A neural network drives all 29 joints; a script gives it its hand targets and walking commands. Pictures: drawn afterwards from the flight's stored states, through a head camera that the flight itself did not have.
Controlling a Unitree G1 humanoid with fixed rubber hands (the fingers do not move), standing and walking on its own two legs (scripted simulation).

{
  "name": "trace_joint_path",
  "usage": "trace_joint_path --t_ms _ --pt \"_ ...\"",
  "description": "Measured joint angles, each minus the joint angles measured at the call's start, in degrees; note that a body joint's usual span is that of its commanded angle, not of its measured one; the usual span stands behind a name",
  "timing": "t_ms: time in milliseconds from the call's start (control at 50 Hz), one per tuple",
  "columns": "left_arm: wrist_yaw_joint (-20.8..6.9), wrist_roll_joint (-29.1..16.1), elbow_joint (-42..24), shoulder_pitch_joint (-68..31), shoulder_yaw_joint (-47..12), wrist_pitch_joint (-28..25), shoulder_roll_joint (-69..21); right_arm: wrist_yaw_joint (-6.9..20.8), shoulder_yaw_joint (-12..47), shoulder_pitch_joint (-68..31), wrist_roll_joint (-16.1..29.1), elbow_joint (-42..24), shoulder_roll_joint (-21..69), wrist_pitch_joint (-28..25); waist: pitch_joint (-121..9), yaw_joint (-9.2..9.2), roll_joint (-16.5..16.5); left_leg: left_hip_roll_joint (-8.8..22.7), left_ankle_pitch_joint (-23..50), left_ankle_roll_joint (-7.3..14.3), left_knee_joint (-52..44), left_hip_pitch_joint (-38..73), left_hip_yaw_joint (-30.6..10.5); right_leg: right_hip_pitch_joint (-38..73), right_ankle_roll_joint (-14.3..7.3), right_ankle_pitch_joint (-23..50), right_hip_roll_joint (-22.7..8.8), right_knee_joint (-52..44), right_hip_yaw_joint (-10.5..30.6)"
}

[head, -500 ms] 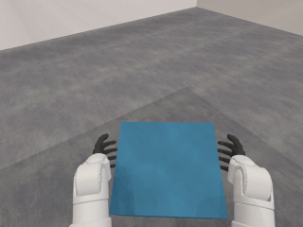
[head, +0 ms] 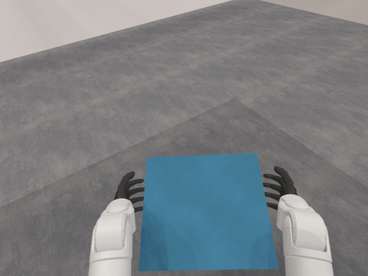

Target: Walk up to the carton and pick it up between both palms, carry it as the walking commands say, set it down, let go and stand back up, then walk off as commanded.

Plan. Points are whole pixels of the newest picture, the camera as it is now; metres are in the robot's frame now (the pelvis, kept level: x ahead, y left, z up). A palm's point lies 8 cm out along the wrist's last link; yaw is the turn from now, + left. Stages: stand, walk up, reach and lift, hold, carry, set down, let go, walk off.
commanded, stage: carry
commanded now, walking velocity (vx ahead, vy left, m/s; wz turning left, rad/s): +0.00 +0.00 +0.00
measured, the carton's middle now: (203, 212) +0.30 +0.00 -0.05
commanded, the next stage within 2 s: none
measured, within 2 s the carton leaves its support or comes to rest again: neither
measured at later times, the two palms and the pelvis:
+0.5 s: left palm (116, 202) +0.26 +0.18 +0.06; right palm (284, 199) +0.26 -0.16 +0.07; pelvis -0.01 +0.01 +0.01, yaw +0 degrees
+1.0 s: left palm (109, 194) +0.28 +0.20 +0.07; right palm (275, 192) +0.27 -0.14 +0.08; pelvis +0.01 +0.03 +0.01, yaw -1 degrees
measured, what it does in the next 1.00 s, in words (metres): stands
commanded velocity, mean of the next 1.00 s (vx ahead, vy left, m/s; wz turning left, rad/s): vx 0.00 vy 0.00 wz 0.00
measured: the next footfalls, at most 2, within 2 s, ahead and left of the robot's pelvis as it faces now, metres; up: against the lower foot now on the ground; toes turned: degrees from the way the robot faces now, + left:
none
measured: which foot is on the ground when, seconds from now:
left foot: down 0.00-1.00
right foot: down 0.00-1.00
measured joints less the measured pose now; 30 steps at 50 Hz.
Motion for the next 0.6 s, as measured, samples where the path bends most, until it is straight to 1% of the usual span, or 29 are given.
trace_joint_path --t_ms 20,40,140,320,400,600 --pt "-0.01 0.04 0.01 0.31 -0.01 -0.37 0.05 0.13 -0.12 0.08 -0.23 0.16 0.33 -0.45 0.13 -0.23 -0.19 0.07 2.61 0.45 -1.12 0.23 -0.13 0.03 -0.04 0.27 0.2 -0.34 -0.12" --pt "0.07 0.11 0.07 0.47 0.1 -0.83 0.07 0.16 -0.12 0.2 -0.4 0.28 0.67 -1.06 0.32 -0.42 -0.57 0.13 3.41 0.64 -1.41 0.27 -0.15 0.07 -0.06 0.44 0.28 -0.56 -0.14" --pt "0.63 -0.18 -1.71 0.93 -0.21 -1.28 0.1 0.13 0.39 1.02 0.22 -1.0 0.72 -2.52 0.42 -1.01 -1.81 0.2 3.19 0.53 -2.4 0.29 -0.14 0.19 -0.13 1.31 0.45 -1.93 -0.22" --pt "0.53 0.56 -0.38 -0.63 0.11 -0.65 -0.01 0.5 -0.52 0.12 -0.06 0.12 0.81 -2.51 -1.66 -1.33 -1.84 -0.1 3.75 1.07 -3.29 0.15 0.16 0.27 0.39 2.34 0.27 -3.42 0.04" --pt "0.79 0.33 -0.64 -0.88 0.13 0.06 -0.02 0.28 -0.65 0.02 0.25 -0.17 0.82 -1.95 -1.91 -1.17 -1.84 -0.39 3.84 1.43 -3.49 0.11 0.32 0.28 0.78 2.61 0.0 -3.77 0.19" --pt "1.41 -0.56 -4.88 -0.8 -0.17 4.1 -0.01 -0.16 -0.27 0.17 1.31 -3.72 0.81 1.44 -1.48 -0.63 -2.2 -1.27 3.72 2.43 -3.62 -0.08 0.89 -0.04 1.7 2.76 -0.87 -3.8 0.75"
